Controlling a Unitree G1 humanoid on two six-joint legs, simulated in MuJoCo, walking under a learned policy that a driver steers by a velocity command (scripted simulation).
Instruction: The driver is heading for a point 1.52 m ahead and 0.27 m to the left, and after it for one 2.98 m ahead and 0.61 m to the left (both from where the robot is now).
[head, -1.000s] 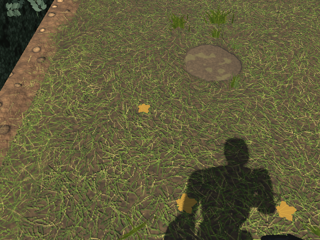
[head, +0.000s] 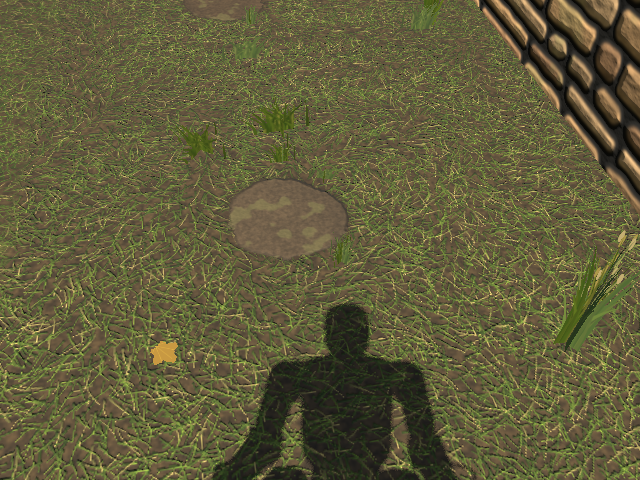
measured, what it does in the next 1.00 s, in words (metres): stands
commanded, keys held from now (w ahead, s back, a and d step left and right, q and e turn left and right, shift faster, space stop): no key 1.00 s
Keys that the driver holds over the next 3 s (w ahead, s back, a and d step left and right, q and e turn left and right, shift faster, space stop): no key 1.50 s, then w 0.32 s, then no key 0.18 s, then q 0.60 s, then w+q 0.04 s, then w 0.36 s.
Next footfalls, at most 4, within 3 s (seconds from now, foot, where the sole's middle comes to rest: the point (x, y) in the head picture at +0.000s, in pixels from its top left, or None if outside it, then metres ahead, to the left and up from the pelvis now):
1.88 right None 0.26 -0.10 -0.78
2.40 left None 0.31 0.08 -0.78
2.94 right None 0.40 -0.10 -0.78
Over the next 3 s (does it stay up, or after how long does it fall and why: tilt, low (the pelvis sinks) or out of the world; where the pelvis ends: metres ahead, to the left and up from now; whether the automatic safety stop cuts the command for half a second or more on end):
stays up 0.34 -0.02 0.00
